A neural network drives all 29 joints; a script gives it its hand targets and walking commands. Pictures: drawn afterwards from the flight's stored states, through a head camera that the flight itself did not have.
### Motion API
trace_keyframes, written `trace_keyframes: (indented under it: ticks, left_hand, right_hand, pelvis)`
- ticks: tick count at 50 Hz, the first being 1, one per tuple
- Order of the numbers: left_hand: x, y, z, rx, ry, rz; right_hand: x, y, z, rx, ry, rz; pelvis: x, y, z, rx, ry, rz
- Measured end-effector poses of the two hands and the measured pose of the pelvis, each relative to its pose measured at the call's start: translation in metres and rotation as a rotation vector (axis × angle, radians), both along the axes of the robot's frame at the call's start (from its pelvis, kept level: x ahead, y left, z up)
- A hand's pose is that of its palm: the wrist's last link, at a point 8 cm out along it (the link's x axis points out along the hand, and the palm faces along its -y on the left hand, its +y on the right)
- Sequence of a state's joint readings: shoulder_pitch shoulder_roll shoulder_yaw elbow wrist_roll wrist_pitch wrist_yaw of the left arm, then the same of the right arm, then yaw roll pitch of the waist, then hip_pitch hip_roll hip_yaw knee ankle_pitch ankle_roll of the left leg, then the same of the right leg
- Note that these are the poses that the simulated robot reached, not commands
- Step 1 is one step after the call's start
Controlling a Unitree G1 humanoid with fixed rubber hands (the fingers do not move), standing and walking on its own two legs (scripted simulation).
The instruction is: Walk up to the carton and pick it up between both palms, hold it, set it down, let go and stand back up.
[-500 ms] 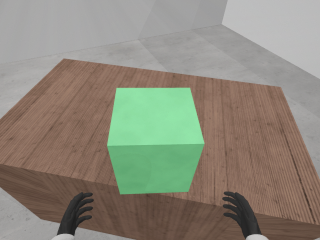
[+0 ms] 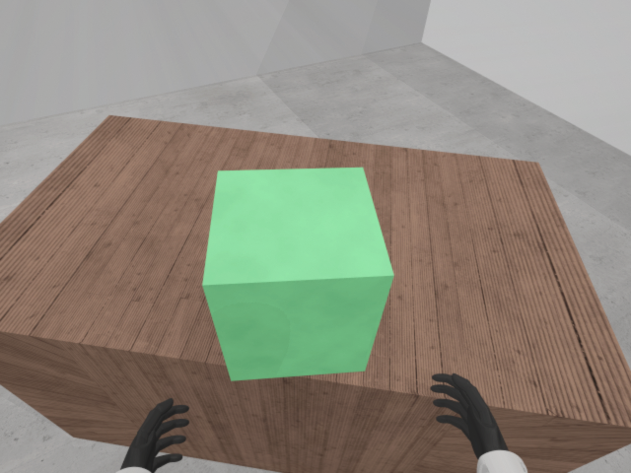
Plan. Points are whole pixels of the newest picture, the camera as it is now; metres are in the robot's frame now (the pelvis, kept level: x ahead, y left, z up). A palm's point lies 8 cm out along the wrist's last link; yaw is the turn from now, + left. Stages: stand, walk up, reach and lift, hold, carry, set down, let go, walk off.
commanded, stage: set down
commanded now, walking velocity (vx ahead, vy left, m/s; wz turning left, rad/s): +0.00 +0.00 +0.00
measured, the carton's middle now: (295, 276) +0.38 +0.04 +0.01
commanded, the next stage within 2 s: let go in 0.10 s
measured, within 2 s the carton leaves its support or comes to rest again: neither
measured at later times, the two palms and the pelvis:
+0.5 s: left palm out of the picture +0.13 +0.22 -0.08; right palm (483, 439) +0.17 -0.20 -0.04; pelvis -0.02 +0.00 +0.00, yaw +0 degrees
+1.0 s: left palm out of the picture +0.11 +0.23 -0.11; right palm (488, 450) +0.16 -0.21 -0.05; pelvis -0.04 +0.01 -0.02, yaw -6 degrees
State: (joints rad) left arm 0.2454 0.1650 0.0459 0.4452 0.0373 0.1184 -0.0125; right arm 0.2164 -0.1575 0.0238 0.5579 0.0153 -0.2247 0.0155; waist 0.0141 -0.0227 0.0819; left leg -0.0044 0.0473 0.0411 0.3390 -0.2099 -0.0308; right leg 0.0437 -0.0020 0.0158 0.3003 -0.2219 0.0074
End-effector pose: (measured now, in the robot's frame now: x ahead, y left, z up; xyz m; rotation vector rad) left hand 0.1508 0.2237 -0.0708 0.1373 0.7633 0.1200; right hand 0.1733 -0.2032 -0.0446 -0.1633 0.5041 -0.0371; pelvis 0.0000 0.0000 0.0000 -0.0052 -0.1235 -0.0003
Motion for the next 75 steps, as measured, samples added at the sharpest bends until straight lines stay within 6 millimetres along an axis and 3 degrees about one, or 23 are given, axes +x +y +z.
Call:
trace_keyframes:
  ticks: [10,17,29,33,38,43,49,53,60,66,70,75]
  left_hand:
    - [-0.005,-0.005,-0.008,0.006,0.081,-0.031]
    - [-0.001,-0.005,-0.006,-0.002,0.036,-0.022]
    - [-0.025,-0.002,-0.013,0.002,0.065,-0.013]
    - [-0.024,0.001,-0.009,-0.01,0.019,0.012]
    - [-0.041,0.015,-0.023,0.058,0.07,-0.065]
    - [-0.056,0.016,-0.035,0.066,0.144,-0.094]
    - [-0.048,0.009,-0.038,0.051,0.142,-0.124]
    - [-0.035,0.004,-0.038,0.036,0.116,-0.143]
    - [-0.025,0.0,-0.041,0.038,0.131,-0.177]
    - [-0.017,0.0,-0.046,0.054,0.157,-0.202]
    - [-0.01,-0.002,-0.047,0.055,0.152,-0.211]
    - [-0.004,-0.005,-0.046,0.057,0.139,-0.217]
  right_hand:
    - [0.001,0.0,0.001,-0.02,0.005,0.019]
    - [0.0,0.0,0.0,-0.017,0.004,0.009]
    - [0.0,0.0,0.001,-0.028,0.005,0.019]
    - [-0.001,0.0,0.001,-0.038,0.009,0.016]
    - [-0.002,-0.002,-0.001,-0.008,-0.004,0.012]
    - [-0.003,-0.003,-0.003,0.006,-0.029,0.017]
    - [-0.008,-0.004,-0.005,0.008,-0.034,-0.011]
    - [-0.028,-0.012,-0.022,-0.017,0.062,-0.068]
    - [-0.109,-0.034,-0.073,-0.027,0.377,-0.207]
    - [-0.164,-0.037,-0.091,-0.018,0.536,-0.283]
    - [-0.18,-0.034,-0.095,-0.013,0.582,-0.31]
    - [-0.18,-0.033,-0.097,-0.003,0.587,-0.327]
  pelvis:
    - [-0.009,0.003,-0.002,0.0,-0.029,0.0]
    - [-0.017,0.003,-0.002,0.001,-0.026,-0.006]
    - [-0.027,0.005,-0.003,0.003,-0.039,0.007]
    - [-0.028,0.006,-0.005,0.002,-0.003,-0.001]
    - [-0.035,0.007,-0.012,0.005,0.08,-0.046]
    - [-0.038,0.007,-0.017,0.01,0.123,-0.073]
    - [-0.036,0.01,-0.02,0.009,0.149,-0.1]
    - [-0.035,0.013,-0.021,0.011,0.157,-0.113]
    - [-0.032,0.018,-0.022,0.022,0.165,-0.129]
    - [-0.03,0.021,-0.023,0.032,0.169,-0.141]
    - [-0.029,0.022,-0.023,0.036,0.167,-0.146]
    - [-0.026,0.022,-0.024,0.037,0.157,-0.148]
